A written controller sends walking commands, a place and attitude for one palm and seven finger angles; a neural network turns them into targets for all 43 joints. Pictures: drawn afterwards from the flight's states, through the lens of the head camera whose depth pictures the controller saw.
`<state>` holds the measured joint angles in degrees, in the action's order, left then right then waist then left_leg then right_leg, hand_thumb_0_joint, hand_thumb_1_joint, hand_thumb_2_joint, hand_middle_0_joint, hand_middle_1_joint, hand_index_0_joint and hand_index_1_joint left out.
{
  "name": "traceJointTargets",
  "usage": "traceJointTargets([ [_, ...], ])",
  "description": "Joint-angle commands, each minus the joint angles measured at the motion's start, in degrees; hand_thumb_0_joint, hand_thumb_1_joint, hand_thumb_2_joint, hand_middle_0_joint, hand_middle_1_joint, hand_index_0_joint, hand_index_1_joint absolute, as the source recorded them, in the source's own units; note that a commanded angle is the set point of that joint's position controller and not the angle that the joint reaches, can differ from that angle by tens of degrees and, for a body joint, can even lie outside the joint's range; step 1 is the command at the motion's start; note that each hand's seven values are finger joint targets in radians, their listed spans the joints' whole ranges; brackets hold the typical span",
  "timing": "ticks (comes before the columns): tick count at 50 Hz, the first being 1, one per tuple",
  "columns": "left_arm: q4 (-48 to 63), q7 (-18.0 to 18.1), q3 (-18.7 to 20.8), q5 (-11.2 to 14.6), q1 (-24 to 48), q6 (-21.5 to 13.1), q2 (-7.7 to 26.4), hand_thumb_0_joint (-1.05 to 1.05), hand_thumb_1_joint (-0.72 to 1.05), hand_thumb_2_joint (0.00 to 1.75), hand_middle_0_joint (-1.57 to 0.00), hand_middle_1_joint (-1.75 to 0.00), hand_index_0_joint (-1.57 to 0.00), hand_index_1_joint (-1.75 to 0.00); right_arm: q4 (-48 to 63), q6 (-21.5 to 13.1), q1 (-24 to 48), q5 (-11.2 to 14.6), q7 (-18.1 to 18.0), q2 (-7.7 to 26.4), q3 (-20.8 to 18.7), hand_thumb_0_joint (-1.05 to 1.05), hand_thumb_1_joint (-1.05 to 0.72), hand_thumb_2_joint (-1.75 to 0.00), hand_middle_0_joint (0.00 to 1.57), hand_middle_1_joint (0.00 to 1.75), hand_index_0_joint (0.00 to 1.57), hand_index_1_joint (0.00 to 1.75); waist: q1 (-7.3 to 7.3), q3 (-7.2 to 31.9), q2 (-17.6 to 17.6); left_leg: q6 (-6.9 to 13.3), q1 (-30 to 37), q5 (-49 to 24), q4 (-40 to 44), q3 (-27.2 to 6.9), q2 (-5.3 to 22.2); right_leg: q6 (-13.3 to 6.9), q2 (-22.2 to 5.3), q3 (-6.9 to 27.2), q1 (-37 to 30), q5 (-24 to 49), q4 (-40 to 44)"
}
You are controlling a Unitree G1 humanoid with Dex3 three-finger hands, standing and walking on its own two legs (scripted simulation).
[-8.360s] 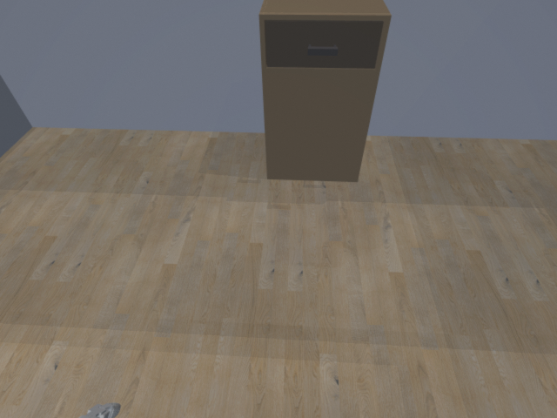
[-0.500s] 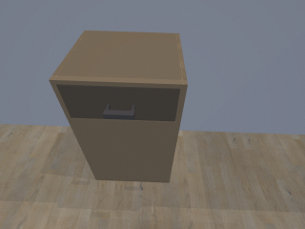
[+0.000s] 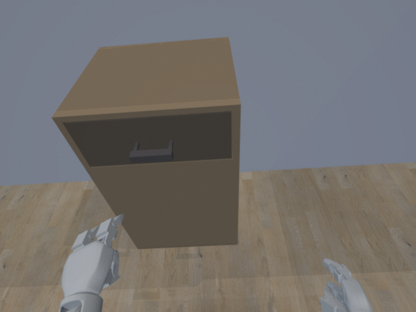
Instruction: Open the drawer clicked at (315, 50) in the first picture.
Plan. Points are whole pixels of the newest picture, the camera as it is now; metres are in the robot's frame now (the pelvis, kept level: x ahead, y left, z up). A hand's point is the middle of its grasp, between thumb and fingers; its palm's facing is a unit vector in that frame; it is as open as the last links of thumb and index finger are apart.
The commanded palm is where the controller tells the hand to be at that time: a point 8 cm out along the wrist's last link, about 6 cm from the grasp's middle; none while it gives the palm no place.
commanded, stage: raise the hand with hooked fingers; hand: left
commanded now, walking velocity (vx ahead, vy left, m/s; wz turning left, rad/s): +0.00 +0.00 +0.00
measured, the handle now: (152, 150) +0.55 +0.19 -0.02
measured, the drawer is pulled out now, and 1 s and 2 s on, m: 0.00 0.00 0.00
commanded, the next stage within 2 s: move the hooked fingers above the handle in 1.58 s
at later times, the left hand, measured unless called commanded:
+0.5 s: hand (113, 251) +0.24 +0.21 +0.01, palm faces -0.04 -0.09 -1.00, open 10.9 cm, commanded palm +0.21 +0.21 +0.06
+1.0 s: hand (109, 204) +0.31 +0.21 +0.07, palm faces +0.10 -0.10 -0.99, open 13.5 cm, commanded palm +0.29 +0.22 +0.13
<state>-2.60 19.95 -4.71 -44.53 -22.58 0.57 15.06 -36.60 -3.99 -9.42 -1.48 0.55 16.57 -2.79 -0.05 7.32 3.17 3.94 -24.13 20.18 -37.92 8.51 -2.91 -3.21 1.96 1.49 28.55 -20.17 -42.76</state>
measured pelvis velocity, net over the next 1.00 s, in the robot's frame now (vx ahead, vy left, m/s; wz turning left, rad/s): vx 0.02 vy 0.00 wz -0.07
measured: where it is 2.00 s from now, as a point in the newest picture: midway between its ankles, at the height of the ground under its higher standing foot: outside the picture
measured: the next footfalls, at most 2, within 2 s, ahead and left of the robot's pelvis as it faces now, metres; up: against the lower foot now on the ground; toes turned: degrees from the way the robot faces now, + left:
none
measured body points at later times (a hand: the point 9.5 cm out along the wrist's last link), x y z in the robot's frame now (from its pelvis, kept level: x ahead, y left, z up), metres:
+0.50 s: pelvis +0.02 -0.05 -0.01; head +0.07 -0.10 +0.44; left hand +0.24 +0.21 +0.06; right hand +0.24 -0.23 -0.13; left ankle +0.00 +0.09 -0.71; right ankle +0.01 -0.08 -0.72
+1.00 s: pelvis +0.02 +0.00 +0.01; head +0.02 -0.04 +0.46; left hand +0.30 +0.21 +0.12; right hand +0.22 -0.24 -0.09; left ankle +0.00 +0.11 -0.72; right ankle +0.01 -0.08 -0.72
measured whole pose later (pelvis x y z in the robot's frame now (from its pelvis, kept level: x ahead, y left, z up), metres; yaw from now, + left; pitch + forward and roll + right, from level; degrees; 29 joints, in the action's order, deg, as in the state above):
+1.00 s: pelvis +0.02 +0.00 +0.01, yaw -4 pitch +5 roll +2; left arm -1.6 13.9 -6.5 -54.9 -4.2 10.0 21.8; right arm -35.3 6.6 -4.5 0.5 -3.2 14.2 -1.3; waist 3.6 5.7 3.6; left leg 2.2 -20.1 20.0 -35.3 -4.0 -6.0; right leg -3.1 4.6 4.8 24.3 -19.0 -38.7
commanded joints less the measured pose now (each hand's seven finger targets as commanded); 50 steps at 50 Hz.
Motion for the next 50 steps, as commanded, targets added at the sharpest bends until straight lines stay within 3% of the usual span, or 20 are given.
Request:
traceJointTargets([
  [1, 3.5, 2.9, 4.2, -11.5, -15.2, -3.7, 7.4, 0.0, 0.5, 0.73, -0.23, -0.55, -0.23, -0.55, 16.2, 4.3, 11.9, 0.1, 2.2, 4.3, -0.5, 0.0, -0.9, -0.9, 0.2, 0.3, 0.2, 0.3, 8.43, -2.2, -15.3, -3.0, -8.5, -5.7, 2.4, -7.2, -0.6, -1.9, -0.6, 7.0, -4.6, 0.6, 8.0],
  [3, 10.3, 6.4, 8.2, -15.6, -7.3, -4.6, 12.1, 0.0, 0.46, 0.71, -0.23, -0.58, -0.23, -0.58, 17.0, 6.0, 12.3, -1.1, 2.2, 3.6, -0.6, 0.0, -0.9, -0.9, 0.2, 0.3, 0.2, 0.3, 8.46, 1.4, -4.7, -2.5, -6.7, -6.1, 0.5, -7.3, -1.2, -2.3, -0.5, 8.7, -3.3, 2.3, 6.4],
  [5, 14.2, 9.7, 10.1, -18.0, 1.4, -5.6, 14.7, 0.0, 0.41, 0.69, -0.24, -0.62, -0.24, -0.62, 16.9, 6.9, 10.1, -2.2, 1.6, 2.5, -0.6, 0.0, -0.9, -0.9, 0.2, 0.3, 0.2, 0.3, 7.04, 8.1, 0.9, -1.8, -3.8, -8.6, -3.2, -8.0, -1.4, -2.3, -0.4, 10.9, -1.3, 6.3, 4.2],
  [7, 20.6, 12.0, 11.3, -19.4, 14.2, -7.4, 18.2, 0.0, 0.36, 0.67, -0.24, -0.64, -0.24, -0.64, 15.2, 7.4, 9.5, -3.1, 0.8, 2.2, -0.5, 0.0, -0.9, -0.9, 0.2, 0.3, 0.2, 0.3, 3.99, 12.8, 2.0, -1.4, -1.4, -9.2, -8.1, -9.7, -1.4, -1.9, -1.0, 13.7, 3.4, 6.0, 2.7],
  [10, 21.8, 12.8, 8.7, -17.2, 17.0, -9.7, 16.2, 0.0, 0.29, 0.64, -0.24, -0.69, -0.24, -0.69, 14.8, 6.5, 9.5, -3.0, -0.2, 2.4, -0.4, 0.0, -0.9, -0.9, 0.2, 0.3, 0.2, 0.3, 1.2, 12.8, 5.0, -1.3, 0.3, -7.2, -13.0, -9.8, -1.4, -1.7, -1.6, 14.4, 9.6, 3.3, 2.9],
  [12, 20.7, 12.1, 7.8, -15.6, 17.5, -10.8, 15.3, 0.0, 0.25, 0.62, -0.25, -0.72, -0.25, -0.72, 14.0, 6.2, 9.9, -3.4, -0.4, 2.3, 0.0, 0.0, -0.9, -0.9, 0.2, 0.3, 0.2, 0.3, -0.34, 11.0, 1.4, -0.8, -2.8, -7.1, -14.8, -10.6, -1.6, -1.0, -1.8, 15.2, 8.4, 6.7, 3.4],
  [14, 15.9, 10.8, 7.9, -15.4, 16.6, -10.0, 15.6, 0.0, 0.2, 0.6, -0.25, -0.75, -0.25, -0.75, 13.4, 6.4, 10.6, -3.6, -0.2, 2.5, 0.2, 0.0, -0.9, -0.9, 0.2, 0.3, 0.2, 0.3, -0.3, 8.7, -2.9, -1.0, -8.2, -6.1, -14.4, -10.6, -1.6, 0.2, -2.5, 15.2, 4.5, 11.2, 3.5],
  [17, 6.6, 6.7, 8.2, -13.6, 8.5, -3.0, 15.0, 0.0, 0.13, 0.57, -0.25, -0.8, -0.25, -0.8, 13.4, 8.3, 11.5, -2.1, -0.1, 2.6, 1.1, 0.0, -0.9, -0.9, 0.2, 0.3, 0.2, 0.3, 2.05, 8.6, -8.8, -1.5, -13.4, -7.4, -10.1, -10.0, -1.7, 2.1, -3.6, 16.0, -6.9, 24.1, 5.0],
  [19, 7.1, 2.9, 9.0, -11.3, 4.8, 0.6, 17.3, 0.0, 0.08, 0.55, -0.26, -0.82, -0.26, -0.82, 14.1, 8.8, 10.7, -0.4, -0.5, 2.5, 1.8, 0.0, -0.9, -0.9, 0.2, 0.3, 0.2, 0.3, 4.37, 12.2, -11.4, -2.3, -13.4, -8.4, -6.1, -9.5, -1.8, 3.7, -4.8, 16.6, -17.2, 33.4, 4.8],
  [20, 7.2, 1.2, 9.7, -10.2, 3.7, 1.6, 18.5, 0.0, 0.06, 0.54, -0.26, -0.84, -0.26, -0.84, 14.0, 8.8, 10.9, -0.2, -0.8, 2.5, 2.3, 0.0, -0.9, -0.9, 0.2, 0.3, 0.2, 0.3, 4.75, 13.1, -12.9, -2.5, -13.5, -8.5, -5.0, -9.5, -1.7, 4.5, -5.4, 16.8, -20.6, 37.9, 4.2],
  [23, 10.2, -2.0, 11.0, -9.4, 3.6, 0.8, 20.1, 0.0, -0.01, 0.51, -0.27, -0.88, -0.27, -0.88, 12.9, 8.4, 11.6, -0.4, -1.5, 2.4, 3.3, 0.0, -0.9, -0.9, 0.2, 0.3, 0.2, 0.3, 5.07, 13.2, -11.2, -2.5, -13.4, -7.6, -3.3, -10.4, -1.7, 4.9, -6.5, 17.3, -24.5, 43.4, 3.2],
  [25, 13.7, -2.0, 13.0, -9.4, 4.8, -1.8, 20.8, 0.0, -0.06, 0.49, -0.27, -0.92, -0.27, -0.92, 12.3, 7.8, 11.8, -0.9, -2.1, 2.2, 2.9, 0.0, -0.9, -0.9, 0.2, 0.3, 0.2, 0.3, 5.46, 11.6, -9.8, -2.3, -13.5, -5.9, -2.5, -11.1, -1.7, 4.6, -6.8, 17.6, -23.2, 40.2, 4.2],
  [26, 15.7, -1.2, 14.0, -9.8, 5.9, -3.2, 21.6, 0.0, -0.08, 0.48, -0.27, -0.93, -0.27, -0.93, 12.2, 7.4, 11.8, -1.1, -2.4, 2.3, 2.8, 0.0, -0.9, -0.9, 0.2, 0.3, 0.2, 0.3, 5.49, 11.6, -7.3, -2.1, -13.1, -5.6, -2.5, -11.4, -1.7, 4.1, -6.6, 17.4, -22.1, 37.2, 4.6],
  [31, 16.8, 6.2, 17.4, -10.8, 8.4, -8.8, 20.4, 0.0, -0.2, 0.43, -0.28, -1.0, -0.28, -1.0, 10.7, 4.7, 10.5, -1.6, -2.7, 1.5, 0.8, 0.0, -0.9, -0.9, 0.2, 0.3, 0.2, 0.3, 4.62, 11.6, -4.9, -1.8, -13.4, -3.9, -4.2, -12.5, -2.7, 3.0, -6.1, 16.7, -16.3, 27.3, 5.5],
  [35, 13.5, 10.1, 17.0, -11.2, 10.3, -4.3, 18.6, 0.0, -0.29, 0.39, -0.29, -1.07, -0.29, -1.07, 9.5, 4.9, 9.7, -0.6, -1.2, 2.5, -1.7, 0.0, -0.9, -0.9, 0.2, 0.3, 0.2, 0.3, 4.33, 16.3, -5.9, -2.1, -12.7, -7.4, -3.8, -11.8, -3.0, 2.8, -5.3, 14.8, -17.6, 33.2, 3.4],
  [37, 12.6, 9.3, 15.0, -10.2, 11.5, 0.1, 17.7, 0.0, -0.34, 0.37, -0.29, -1.1, -0.29, -1.1, 9.6, 5.5, 10.7, 0.4, -0.6, 3.0, -2.2, 0.0, -0.9, -0.9, 0.2, 0.3, 0.2, 0.3, 4.37, 18.1, -6.3, -2.1, -11.2, -9.9, -2.9, -11.0, -3.1, 3.4, -5.5, 14.2, -20.3, 39.1, 3.3],
  [40, 12.9, 4.9, 10.5, -8.5, 14.6, 6.8, 16.9, 0.0, -0.41, 0.34, -0.29, -1.14, -0.29, -1.14, 9.5, 6.5, 11.2, 1.8, -1.2, 3.8, -2.2, 0.0, -0.9, -0.9, 0.2, 0.3, 0.2, 0.3, 3.97, 17.5, -9.2, -2.1, -9.2, -11.4, -0.2, -9.9, -2.9, 4.9, -6.2, 13.1, -25.4, 45.6, 4.1],
  [44, 14.1, -1.7, 5.2, -9.8, 24.0, 11.0, 17.1, 0.0, -0.5, 0.3, -0.3, -1.2, -0.3, -1.2, 10.6, 7.9, 13.2, 2.3, -3.2, 3.7, -0.6, 0.0, -0.9, -0.9, 0.2, 0.3, 0.2, 0.3, 3.08, 11.5, -8.5, -1.2, -3.5, -11.1, 4.2, -9.5, -2.0, 4.1, -4.4, 9.3, -22.0, 31.8, 8.6],
  [47, 14.2, -4.2, 6.4, -11.6, 31.7, 9.9, 20.3, 0.0, -0.5, 0.3, -0.3, -1.2, -0.3, -1.2, 10.9, 8.1, 12.9, 1.9, -4.3, 3.1, 0.4, 0.0, -0.9, -0.9, 0.2, 0.3, 0.2, 0.3, 3.55, 9.0, -6.9, -0.6, 1.5, -11.9, 6.3, -9.5, -1.4, 2.6, -2.8, 6.6, -18.8, 20.5, 11.3],
  [50, 10.5, -4.9, 6.3, -13.4, 37.0, 8.3, 20.3, 0.0, -0.5, 0.3, -0.3, -1.2, -0.3, -1.2, 10.4, 8.0, 11.8, 1.8, -4.5, 2.0, 1.2, 0.0, -0.9, -0.9, 0.2, 0.3, 0.2, 0.3, 4.02, 6.2, -3.2, -1.0, 5.5, -11.8, 8.4, -10.0, -0.9, 1.0, -1.3, 3.4, -15.2, 11.5, 12.6],
])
